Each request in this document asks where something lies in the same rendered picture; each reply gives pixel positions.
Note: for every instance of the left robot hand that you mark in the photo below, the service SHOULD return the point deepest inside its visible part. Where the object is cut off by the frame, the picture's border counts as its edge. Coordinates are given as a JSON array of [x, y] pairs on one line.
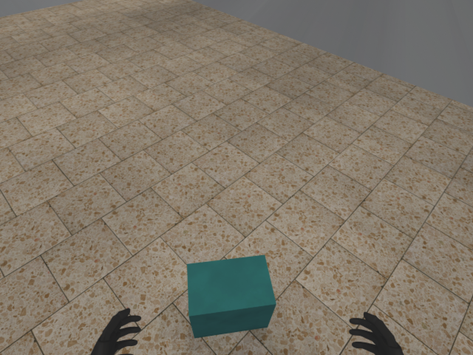
[[107, 343]]

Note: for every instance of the carton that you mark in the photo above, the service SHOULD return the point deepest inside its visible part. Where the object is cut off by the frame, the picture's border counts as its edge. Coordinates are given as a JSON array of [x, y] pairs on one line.
[[226, 296]]

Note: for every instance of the right robot hand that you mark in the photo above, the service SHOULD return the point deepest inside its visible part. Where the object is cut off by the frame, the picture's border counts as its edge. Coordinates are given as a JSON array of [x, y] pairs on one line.
[[384, 340]]

